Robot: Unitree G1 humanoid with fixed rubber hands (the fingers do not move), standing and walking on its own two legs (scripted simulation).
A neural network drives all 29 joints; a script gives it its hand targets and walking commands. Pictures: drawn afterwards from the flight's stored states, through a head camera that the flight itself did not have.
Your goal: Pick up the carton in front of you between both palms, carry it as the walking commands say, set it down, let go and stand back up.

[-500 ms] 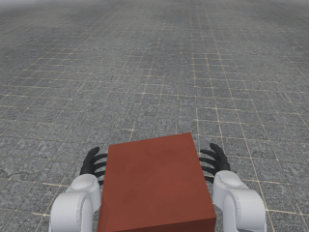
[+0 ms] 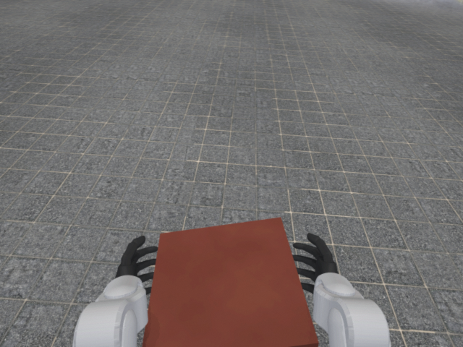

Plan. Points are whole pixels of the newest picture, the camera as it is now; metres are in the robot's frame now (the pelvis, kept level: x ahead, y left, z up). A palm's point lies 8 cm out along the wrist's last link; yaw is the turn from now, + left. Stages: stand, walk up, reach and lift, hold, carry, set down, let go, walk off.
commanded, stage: carry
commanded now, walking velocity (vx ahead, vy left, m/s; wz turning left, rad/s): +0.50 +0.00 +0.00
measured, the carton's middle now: (233, 318) +0.22 -0.01 -0.03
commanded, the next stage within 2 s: none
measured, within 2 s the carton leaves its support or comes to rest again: neither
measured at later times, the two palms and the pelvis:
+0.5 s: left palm (166, 146) +0.55 +0.12 +0.09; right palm (291, 143) +0.57 -0.17 +0.08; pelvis +0.32 -0.04 +0.01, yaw +3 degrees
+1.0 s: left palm (168, 91) +0.82 +0.15 +0.09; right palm (266, 92) +0.82 -0.15 +0.09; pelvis +0.58 +0.00 -0.01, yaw +0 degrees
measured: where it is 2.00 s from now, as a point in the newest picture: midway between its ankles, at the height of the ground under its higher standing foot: (218, 302)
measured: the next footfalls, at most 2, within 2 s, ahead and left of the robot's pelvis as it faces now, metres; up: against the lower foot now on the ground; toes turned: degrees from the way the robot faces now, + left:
right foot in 0.26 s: +0.34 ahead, -0.14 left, +0.00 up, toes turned -10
left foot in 0.68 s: +0.61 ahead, +0.11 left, +0.00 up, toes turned -10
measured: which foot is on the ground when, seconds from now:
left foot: down 0.00-0.30, up 0.32-0.66, down 0.68-1.00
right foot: up 0.00-0.24, down 0.26-0.70, up 0.72-0.90, down 0.92-1.00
